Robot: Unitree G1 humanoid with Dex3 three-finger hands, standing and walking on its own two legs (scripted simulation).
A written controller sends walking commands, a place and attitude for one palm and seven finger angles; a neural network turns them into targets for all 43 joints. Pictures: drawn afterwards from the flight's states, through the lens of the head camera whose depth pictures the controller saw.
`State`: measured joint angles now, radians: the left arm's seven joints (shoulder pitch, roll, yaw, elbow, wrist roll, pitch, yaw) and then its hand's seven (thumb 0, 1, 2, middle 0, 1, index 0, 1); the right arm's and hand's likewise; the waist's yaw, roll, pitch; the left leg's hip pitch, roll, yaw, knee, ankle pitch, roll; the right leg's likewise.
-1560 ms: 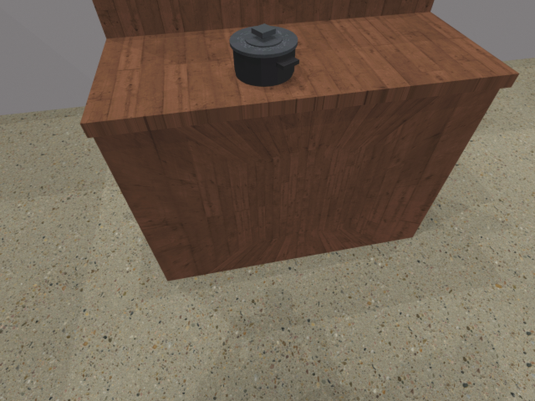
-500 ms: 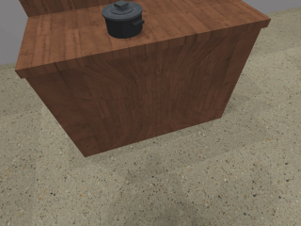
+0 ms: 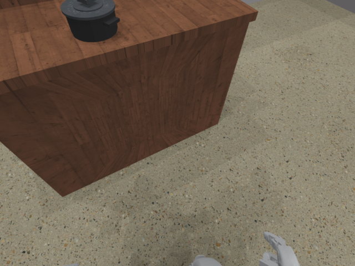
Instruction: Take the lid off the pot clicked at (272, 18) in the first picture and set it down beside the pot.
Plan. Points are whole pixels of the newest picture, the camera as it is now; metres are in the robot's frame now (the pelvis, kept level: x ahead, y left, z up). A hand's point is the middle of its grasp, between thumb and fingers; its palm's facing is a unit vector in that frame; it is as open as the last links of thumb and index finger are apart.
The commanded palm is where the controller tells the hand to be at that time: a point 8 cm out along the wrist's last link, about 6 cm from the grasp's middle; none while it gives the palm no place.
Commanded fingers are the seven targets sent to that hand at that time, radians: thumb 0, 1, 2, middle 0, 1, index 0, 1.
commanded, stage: walk to a spot facing it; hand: left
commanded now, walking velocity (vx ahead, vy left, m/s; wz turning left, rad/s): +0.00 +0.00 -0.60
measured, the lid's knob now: out of the picture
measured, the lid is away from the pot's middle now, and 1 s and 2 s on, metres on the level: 0.00 0.00 0.00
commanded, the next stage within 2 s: turn to face it in 0.90 s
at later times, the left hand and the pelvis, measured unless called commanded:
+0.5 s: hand (136, 244) +0.18 +0.13 -0.16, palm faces -0.34 -0.92 -0.21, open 7.4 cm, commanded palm none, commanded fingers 0.00 0.90 0.90 -0.20 -0.30 -0.20 -0.30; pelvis +0.06 -0.04 +0.00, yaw -19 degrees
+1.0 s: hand (211, 164) +0.44 -0.07 -0.16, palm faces -0.68 -0.72 -0.15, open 7.4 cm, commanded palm none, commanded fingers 0.00 0.90 0.90 -0.20 -0.30 -0.20 -0.30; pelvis +0.22 -0.11 +0.00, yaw -39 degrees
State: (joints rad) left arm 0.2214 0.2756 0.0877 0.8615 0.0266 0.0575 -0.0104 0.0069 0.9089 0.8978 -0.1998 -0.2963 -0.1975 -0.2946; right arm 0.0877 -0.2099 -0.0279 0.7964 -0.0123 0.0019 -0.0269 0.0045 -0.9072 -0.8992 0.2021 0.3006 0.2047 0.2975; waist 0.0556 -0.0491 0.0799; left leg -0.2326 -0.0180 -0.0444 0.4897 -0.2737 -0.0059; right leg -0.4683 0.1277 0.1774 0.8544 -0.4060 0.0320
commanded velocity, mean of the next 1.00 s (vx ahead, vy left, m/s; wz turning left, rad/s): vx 0.25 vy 0.00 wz -0.54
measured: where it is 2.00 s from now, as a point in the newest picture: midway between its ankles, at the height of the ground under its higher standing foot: (227, 245)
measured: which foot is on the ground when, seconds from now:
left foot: down 0.00-0.26, up 0.28-0.58, down 0.60-1.00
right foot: up 0.00-0.24, down 0.26-0.60, up 0.62-1.00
